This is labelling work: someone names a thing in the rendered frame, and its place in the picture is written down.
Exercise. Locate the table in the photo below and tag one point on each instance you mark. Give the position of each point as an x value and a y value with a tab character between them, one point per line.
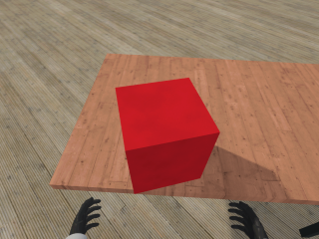
267	114

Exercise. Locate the carton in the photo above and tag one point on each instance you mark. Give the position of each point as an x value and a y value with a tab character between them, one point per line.
168	133

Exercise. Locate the robot left hand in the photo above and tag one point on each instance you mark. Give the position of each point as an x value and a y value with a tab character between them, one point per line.
80	222

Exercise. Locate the robot right hand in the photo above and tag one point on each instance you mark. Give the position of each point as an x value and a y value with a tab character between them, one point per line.
252	226

